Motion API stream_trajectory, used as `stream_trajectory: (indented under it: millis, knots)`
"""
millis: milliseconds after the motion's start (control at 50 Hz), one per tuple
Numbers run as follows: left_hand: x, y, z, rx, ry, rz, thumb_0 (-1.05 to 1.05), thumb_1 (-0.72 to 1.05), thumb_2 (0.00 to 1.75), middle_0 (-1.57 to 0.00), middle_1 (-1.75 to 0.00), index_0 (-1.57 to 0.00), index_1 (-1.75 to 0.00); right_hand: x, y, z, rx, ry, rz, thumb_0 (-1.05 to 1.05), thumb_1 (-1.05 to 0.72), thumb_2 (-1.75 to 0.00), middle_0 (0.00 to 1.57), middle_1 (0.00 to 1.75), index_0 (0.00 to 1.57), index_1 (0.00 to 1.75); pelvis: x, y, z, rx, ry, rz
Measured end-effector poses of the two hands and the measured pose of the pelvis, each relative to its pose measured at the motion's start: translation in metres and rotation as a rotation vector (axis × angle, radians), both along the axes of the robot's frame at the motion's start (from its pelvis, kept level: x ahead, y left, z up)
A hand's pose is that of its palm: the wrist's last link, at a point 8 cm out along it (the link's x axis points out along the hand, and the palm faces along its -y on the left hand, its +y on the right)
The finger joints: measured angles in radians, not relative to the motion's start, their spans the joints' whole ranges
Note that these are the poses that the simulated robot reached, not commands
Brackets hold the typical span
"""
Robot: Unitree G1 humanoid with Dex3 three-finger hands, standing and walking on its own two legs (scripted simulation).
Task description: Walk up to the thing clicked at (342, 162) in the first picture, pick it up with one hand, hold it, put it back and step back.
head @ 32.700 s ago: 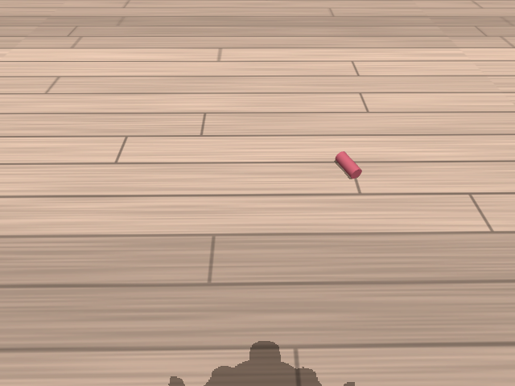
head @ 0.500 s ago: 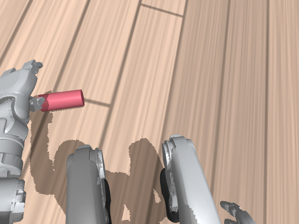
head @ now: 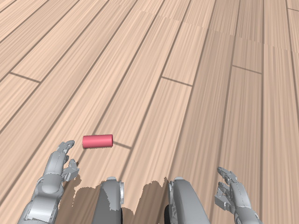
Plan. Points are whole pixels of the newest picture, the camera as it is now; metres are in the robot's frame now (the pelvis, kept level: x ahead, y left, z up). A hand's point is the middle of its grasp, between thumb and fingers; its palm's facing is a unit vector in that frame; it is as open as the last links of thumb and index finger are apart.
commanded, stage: home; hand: left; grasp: from above
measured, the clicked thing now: (98, 141) +0.54 +0.25 -0.55
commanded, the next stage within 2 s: none
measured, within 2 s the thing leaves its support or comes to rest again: neither
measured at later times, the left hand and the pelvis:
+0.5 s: hand (52, 185) +0.22 +0.19 +0.08, palm faces +0.10 -0.97 -0.21, open 7.4 cm; pelvis +0.06 +0.00 +0.12, yaw +2 degrees
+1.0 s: hand (56, 182) +0.22 +0.18 +0.08, palm faces +0.10 -0.97 -0.20, open 7.4 cm; pelvis +0.07 +0.00 +0.13, yaw +2 degrees
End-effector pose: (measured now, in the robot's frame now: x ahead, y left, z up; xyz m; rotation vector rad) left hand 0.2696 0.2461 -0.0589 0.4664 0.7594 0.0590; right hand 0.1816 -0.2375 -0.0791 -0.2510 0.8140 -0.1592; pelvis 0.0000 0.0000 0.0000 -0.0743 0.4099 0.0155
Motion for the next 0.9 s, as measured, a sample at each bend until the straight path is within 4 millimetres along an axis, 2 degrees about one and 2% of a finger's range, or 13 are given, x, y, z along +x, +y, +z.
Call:
stream_trajectory:
  millis: [260, 380, 460, 560, 680, 900]
  knots:
    - [-0.045, -0.009, 0.100, -0.203, 0.050, 0.214, 0.01, 0.90, 0.90, -0.21, -0.30, -0.20, -0.30, -0.001, 0.003, 0.092, -0.022, -0.077, -0.067, 0.01, -0.90, -0.90, 0.20, 0.30, 0.21, 0.29, 0.036, -0.001, 0.085, 0.014, -0.133, 0.021]
    - [-0.059, -0.011, 0.141, -0.231, 0.034, 0.234, 0.01, 0.90, 0.90, -0.20, -0.30, -0.20, -0.30, 0.007, 0.001, 0.123, -0.037, -0.139, -0.086, 0.01, -0.90, -0.90, 0.20, 0.30, 0.21, 0.29, 0.051, 0.001, 0.110, 0.019, -0.183, 0.025]
    - [-0.067, -0.011, 0.161, -0.233, 0.017, 0.231, 0.01, 0.90, 0.90, -0.20, -0.30, -0.20, -0.30, 0.019, 0.003, 0.136, -0.038, -0.188, -0.079, 0.01, -0.90, -0.90, 0.20, 0.30, 0.21, 0.29, 0.058, 0.002, 0.120, 0.023, -0.208, 0.028]
    - [-0.074, -0.011, 0.169, -0.235, 0.019, 0.236, 0.01, 0.90, 0.90, -0.20, -0.30, -0.20, -0.30, 0.036, 0.006, 0.148, -0.036, -0.244, -0.052, 0.01, -0.90, -0.90, 0.20, 0.30, 0.21, 0.29, 0.062, 0.002, 0.125, 0.028, -0.227, 0.032]
    - [-0.077, -0.011, 0.163, -0.242, 0.040, 0.243, 0.01, 0.90, 0.90, -0.20, -0.30, -0.20, -0.30, 0.051, 0.008, 0.154, -0.042, -0.282, -0.009, 0.01, -0.90, -0.90, 0.20, 0.30, 0.21, 0.29, 0.063, 0.000, 0.125, 0.033, -0.234, 0.037]
    - [-0.067, -0.015, 0.164, -0.241, 0.025, 0.234, 0.01, 0.90, 0.90, -0.20, -0.30, -0.20, -0.30, 0.051, 0.006, 0.149, -0.046, -0.253, -0.002, 0.01, -0.90, -0.90, 0.20, 0.30, 0.21, 0.30, 0.068, -0.002, 0.125, 0.034, -0.234, 0.036]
